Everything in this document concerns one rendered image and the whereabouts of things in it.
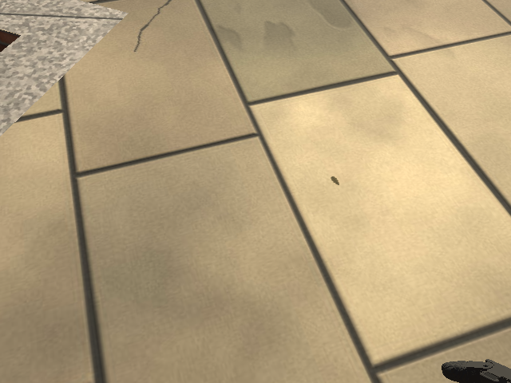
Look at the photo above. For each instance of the robot right hand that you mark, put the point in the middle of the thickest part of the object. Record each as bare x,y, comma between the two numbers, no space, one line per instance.
476,372

